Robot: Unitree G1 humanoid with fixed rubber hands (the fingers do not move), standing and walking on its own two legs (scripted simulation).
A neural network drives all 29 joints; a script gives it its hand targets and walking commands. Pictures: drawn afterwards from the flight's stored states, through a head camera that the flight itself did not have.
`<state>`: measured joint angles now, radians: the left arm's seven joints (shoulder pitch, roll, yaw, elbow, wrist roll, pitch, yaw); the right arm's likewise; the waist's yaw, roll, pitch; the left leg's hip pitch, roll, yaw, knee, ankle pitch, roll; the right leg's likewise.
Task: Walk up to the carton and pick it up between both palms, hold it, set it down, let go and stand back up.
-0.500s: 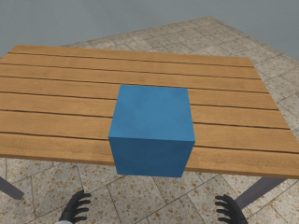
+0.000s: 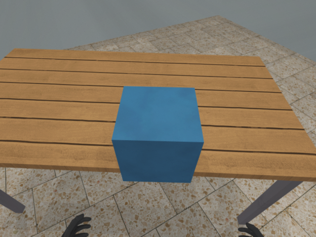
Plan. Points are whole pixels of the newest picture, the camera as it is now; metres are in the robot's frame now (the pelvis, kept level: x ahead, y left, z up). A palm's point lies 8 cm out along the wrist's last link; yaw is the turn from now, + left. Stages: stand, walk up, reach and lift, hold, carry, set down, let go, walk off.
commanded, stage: stand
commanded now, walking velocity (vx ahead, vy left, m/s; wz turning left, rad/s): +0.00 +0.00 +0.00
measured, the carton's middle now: (157, 135) +0.40 +0.02 +0.02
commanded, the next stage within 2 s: none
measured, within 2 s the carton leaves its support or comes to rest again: neither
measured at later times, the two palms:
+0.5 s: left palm out of the picture +0.09 +0.24 -0.11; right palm out of the picture +0.01 -0.23 -0.13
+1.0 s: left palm out of the picture +0.07 +0.25 -0.12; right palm out of the picture -0.02 -0.22 -0.14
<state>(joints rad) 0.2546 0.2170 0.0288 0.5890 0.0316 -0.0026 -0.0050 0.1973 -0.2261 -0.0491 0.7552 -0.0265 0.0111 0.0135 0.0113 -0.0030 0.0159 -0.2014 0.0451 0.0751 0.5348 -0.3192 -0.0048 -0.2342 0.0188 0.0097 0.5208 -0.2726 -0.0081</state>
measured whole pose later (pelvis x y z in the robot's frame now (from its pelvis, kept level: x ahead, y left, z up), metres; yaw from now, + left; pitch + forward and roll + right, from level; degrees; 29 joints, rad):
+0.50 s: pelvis -0.02 +0.02 +0.00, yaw -4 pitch +1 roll +1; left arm 0.31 0.18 0.01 0.68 0.03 -0.01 0.01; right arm 0.31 -0.21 -0.05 0.87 -0.03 0.03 0.00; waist -0.02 0.00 -0.03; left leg -0.27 0.03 0.15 0.56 -0.31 0.03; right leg -0.35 0.01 0.09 0.59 -0.26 0.02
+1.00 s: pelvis -0.01 +0.02 +0.00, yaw -5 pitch +1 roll +1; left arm 0.32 0.17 0.01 0.80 0.03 -0.01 0.03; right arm 0.30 -0.20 -0.05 0.97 -0.02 0.03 -0.01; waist -0.02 0.00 -0.01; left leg -0.24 0.03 0.18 0.53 -0.31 0.03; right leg -0.33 0.01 0.11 0.56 -0.25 0.03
